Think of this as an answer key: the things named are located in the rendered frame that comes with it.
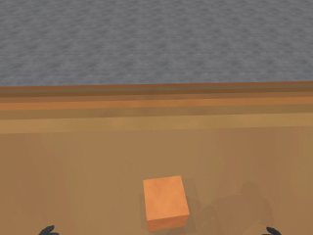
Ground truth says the carton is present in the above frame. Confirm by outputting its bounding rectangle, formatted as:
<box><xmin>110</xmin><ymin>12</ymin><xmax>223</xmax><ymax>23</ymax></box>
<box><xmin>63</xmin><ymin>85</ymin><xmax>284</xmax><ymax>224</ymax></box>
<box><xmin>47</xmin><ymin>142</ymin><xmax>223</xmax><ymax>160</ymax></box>
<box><xmin>143</xmin><ymin>175</ymin><xmax>190</xmax><ymax>232</ymax></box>

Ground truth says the robot left hand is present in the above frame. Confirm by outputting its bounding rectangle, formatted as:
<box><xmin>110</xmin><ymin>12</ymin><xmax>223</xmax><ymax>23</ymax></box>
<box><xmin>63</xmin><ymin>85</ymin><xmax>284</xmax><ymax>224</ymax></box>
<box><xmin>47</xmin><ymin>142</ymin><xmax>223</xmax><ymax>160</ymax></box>
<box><xmin>39</xmin><ymin>225</ymin><xmax>60</xmax><ymax>235</ymax></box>

